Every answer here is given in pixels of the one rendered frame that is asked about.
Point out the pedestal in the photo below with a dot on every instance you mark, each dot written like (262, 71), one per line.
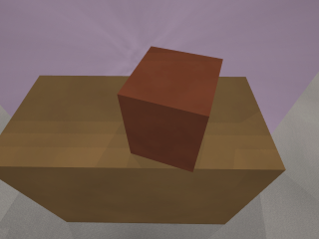
(67, 149)

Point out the carton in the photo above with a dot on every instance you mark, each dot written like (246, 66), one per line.
(166, 103)

